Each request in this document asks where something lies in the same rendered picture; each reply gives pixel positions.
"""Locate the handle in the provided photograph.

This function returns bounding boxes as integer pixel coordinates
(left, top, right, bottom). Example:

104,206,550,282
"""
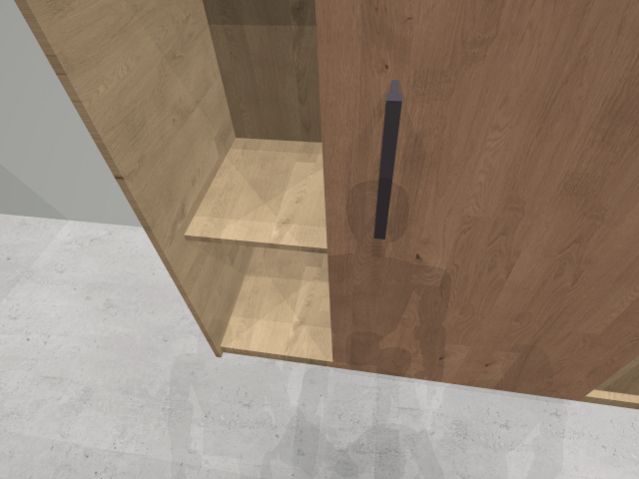
374,80,402,240

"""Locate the wardrobe door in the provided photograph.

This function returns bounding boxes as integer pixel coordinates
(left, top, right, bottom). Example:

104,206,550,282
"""
595,355,639,395
316,0,639,401

